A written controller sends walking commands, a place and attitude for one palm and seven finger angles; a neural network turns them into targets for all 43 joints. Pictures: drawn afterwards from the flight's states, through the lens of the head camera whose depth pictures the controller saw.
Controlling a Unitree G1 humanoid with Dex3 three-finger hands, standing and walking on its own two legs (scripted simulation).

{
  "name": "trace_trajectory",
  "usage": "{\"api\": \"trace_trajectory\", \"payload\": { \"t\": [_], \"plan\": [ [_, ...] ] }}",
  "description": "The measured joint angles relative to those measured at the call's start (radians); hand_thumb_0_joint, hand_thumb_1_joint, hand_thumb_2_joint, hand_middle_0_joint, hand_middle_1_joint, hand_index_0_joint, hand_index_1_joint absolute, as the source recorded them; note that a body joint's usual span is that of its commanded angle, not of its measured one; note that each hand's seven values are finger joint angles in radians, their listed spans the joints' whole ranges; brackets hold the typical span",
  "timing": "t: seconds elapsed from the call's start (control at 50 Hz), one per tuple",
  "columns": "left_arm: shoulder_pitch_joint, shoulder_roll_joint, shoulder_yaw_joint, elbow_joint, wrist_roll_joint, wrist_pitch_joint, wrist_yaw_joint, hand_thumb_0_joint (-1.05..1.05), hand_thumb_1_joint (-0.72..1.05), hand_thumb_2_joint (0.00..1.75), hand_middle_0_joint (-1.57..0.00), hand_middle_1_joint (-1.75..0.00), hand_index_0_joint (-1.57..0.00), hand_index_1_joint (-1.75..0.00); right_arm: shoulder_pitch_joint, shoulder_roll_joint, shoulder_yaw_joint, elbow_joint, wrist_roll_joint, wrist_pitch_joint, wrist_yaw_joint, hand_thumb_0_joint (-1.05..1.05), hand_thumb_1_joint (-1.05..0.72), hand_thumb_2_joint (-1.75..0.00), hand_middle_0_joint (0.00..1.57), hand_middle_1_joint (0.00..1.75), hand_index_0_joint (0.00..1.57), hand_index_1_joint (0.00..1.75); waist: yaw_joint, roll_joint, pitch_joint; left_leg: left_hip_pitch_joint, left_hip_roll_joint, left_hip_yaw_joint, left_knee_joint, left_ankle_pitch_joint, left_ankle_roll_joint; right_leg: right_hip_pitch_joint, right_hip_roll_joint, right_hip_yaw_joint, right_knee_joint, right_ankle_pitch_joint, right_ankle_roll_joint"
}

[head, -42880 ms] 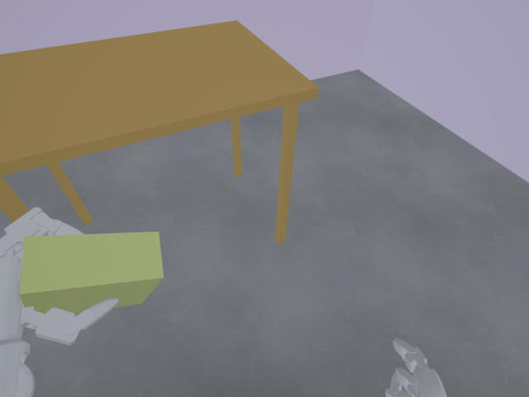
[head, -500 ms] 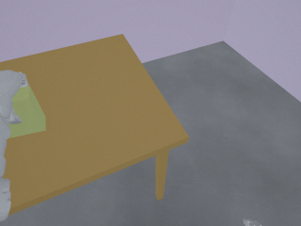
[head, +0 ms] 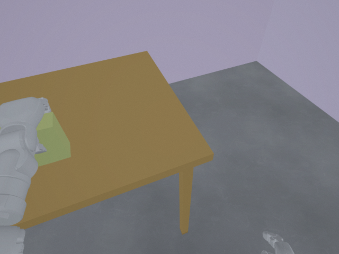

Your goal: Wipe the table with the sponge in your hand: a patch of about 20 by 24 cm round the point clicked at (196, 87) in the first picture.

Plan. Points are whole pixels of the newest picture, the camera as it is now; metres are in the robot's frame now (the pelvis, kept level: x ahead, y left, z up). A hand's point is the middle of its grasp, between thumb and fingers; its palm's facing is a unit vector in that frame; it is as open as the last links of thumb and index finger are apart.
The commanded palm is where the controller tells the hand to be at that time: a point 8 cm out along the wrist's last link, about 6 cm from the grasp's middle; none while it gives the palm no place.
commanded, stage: wipe back along the first lane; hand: left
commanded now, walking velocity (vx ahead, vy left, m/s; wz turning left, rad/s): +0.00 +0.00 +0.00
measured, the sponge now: (39, 147) +0.33 +0.38 +0.06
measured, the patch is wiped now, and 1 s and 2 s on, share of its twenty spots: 0.95 0.95 0.95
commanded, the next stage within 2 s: lift the sponge slowly off the table in 1.04 s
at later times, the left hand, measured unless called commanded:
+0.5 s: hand (35, 141) +0.31 +0.34 +0.12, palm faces +0.03 +0.02 -1.00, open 9.9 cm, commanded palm +0.27 +0.34 +0.15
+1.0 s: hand (35, 156) +0.27 +0.32 +0.12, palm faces +0.06 +0.00 -1.00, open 9.8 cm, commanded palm +0.22 +0.31 +0.15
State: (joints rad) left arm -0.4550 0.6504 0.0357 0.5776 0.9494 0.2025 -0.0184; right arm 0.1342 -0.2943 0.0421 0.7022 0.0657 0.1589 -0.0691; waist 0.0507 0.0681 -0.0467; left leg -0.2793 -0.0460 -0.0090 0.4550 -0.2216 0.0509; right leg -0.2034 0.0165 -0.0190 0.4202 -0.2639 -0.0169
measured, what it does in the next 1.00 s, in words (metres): stands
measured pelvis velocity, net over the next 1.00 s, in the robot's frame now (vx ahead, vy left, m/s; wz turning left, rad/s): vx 0.02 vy -0.01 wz -0.02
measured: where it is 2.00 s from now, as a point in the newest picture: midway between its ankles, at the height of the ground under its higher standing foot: outside the picture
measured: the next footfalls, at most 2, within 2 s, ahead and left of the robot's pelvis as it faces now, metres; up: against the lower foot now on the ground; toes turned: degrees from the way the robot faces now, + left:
none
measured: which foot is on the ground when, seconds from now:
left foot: down 0.00-1.00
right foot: down 0.00-1.00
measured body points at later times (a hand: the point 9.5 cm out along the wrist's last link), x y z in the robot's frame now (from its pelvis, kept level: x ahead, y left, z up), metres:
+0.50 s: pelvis +0.02 -0.01 +0.00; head +0.02 -0.05 +0.45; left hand +0.31 +0.34 +0.18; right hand +0.19 -0.26 -0.12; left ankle +0.01 +0.09 -0.74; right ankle -0.03 -0.11 -0.74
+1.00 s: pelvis +0.02 -0.01 +0.00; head +0.02 -0.05 +0.45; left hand +0.26 +0.31 +0.18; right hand +0.24 -0.23 -0.10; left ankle +0.01 +0.09 -0.74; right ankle -0.03 -0.11 -0.74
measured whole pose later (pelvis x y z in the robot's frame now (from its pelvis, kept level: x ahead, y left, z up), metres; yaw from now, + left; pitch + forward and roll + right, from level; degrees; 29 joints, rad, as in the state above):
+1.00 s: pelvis +0.02 -0.01 +0.00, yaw -1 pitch +0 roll +0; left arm 0.08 0.59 0.07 -0.10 0.86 0.39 -0.02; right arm 0.05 -0.31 0.05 0.65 0.06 0.12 -0.05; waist 0.10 0.11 -0.04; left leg -0.20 -0.04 0.01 0.47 -0.27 0.04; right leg -0.14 0.02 0.00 0.45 -0.31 -0.02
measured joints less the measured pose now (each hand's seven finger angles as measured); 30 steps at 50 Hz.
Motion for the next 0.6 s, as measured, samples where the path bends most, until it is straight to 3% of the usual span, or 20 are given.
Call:
{"api": "trace_trajectory", "payload": {
  "t": [0.14,0.32,0.46,0.6],
  "plan": [
    [0.009,0.016,-0.012,-0.009,0.021,-0.002,-0.015,-0.01,-0.48,1.05,-0.73,-1.42,-0.74,-1.44,-0.001,-0.010,-0.003,-0.020,-0.004,-0.014,-0.008,0.00,-0.90,-0.90,0.20,0.30,0.20,0.29,-0.004,0.002,0.005,-0.003,0.009,0.001,0.001,0.000,-0.007,-0.004,0.009,0.002,0.000,0.003,-0.007],
    [0.166,0.008,0.054,-0.149,-0.037,-0.005,0.001,-0.01,-0.47,1.05,-0.72,-1.43,-0.73,-1.46,0.030,-0.025,-0.019,-0.009,-0.004,-0.017,0.004,0.00,-0.90,-0.90,0.20,0.30,0.20,0.29,0.004,0.020,-0.008,0.010,0.015,0.012,0.017,-0.027,-0.010,0.005,0.014,0.014,0.016,-0.020,-0.010],
    [0.284,-0.020,0.054,-0.310,-0.056,0.058,0.018,-0.01,-0.47,1.05,-0.71,-1.44,-0.72,-1.46,0.009,-0.027,-0.024,-0.001,-0.003,-0.019,0.013,0.01,-0.90,-0.90,0.20,0.30,0.20,0.29,0.017,0.032,-0.006,0.028,0.012,0.012,0.026,-0.042,-0.010,0.022,0.011,0.014,0.028,-0.037,-0.009],
    [0.318,-0.025,0.035,-0.385,-0.068,0.121,-0.003,-0.01,-0.47,1.05,-0.71,-1.44,-0.72,-1.46,-0.048,-0.017,-0.010,-0.017,-0.002,-0.029,0.006,0.01,-0.90,-0.90,0.20,0.30,0.20,0.29,0.025,0.034,0.007,0.042,0.008,0.009,0.021,-0.042,-0.011,0.033,0.009,0.011,0.031,-0.042,-0.010]
  ]
}}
